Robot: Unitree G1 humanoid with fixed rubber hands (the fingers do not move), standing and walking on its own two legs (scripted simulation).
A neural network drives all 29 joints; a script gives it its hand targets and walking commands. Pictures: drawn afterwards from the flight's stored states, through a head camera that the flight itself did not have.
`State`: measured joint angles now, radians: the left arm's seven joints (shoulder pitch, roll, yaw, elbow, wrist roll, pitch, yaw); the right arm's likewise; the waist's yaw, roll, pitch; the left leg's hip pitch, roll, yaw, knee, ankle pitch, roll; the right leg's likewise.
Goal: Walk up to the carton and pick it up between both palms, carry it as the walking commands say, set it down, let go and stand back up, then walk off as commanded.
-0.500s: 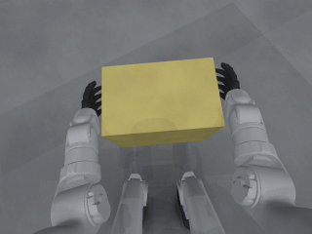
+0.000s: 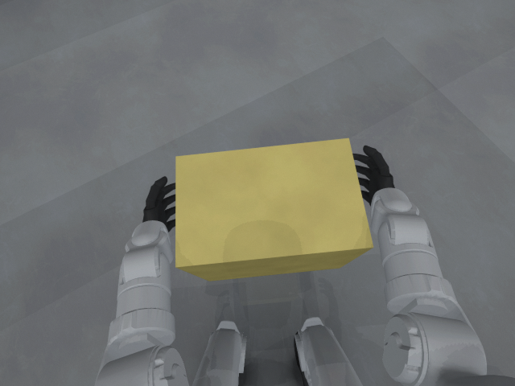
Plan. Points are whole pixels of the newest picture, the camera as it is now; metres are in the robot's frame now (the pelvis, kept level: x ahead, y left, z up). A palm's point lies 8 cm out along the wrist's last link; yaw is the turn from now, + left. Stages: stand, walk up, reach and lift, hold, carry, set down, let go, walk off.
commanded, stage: reach and lift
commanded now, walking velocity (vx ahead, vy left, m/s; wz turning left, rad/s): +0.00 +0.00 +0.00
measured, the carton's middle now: (269, 220) +0.39 +0.01 -0.13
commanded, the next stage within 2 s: none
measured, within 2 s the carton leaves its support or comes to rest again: neither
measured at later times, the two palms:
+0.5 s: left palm (137, 215) +0.35 +0.19 +0.02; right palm (404, 189) +0.37 -0.17 +0.04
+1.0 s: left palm (114, 210) +0.34 +0.19 +0.09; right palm (434, 173) +0.36 -0.18 +0.11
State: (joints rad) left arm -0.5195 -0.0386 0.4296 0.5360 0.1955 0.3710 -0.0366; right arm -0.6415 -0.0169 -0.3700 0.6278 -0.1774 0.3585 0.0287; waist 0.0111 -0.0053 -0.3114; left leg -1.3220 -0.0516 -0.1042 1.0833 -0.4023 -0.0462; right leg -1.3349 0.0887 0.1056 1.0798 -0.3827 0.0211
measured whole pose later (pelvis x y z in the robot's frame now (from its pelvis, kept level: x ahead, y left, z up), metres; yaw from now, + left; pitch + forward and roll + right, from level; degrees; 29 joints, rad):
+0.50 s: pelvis +0.01 +0.01 +0.06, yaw +0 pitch +26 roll +0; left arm -0.42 -0.07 0.40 0.48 0.26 0.41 -0.07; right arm -0.48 0.04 -0.39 0.52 -0.23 0.38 0.06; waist -0.01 -0.01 -0.24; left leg -0.92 -0.05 -0.11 0.75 -0.29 -0.02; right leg -0.93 0.06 0.13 0.75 -0.28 0.03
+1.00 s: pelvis +0.02 +0.00 +0.10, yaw +0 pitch +12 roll +0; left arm -0.35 -0.08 0.39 0.45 0.28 0.51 -0.09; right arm -0.43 0.06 -0.36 0.48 -0.26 0.49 0.06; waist 0.00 0.01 -0.14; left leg -0.49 -0.03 -0.12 0.49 -0.21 -0.03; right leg -0.50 0.05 0.12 0.51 -0.21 0.00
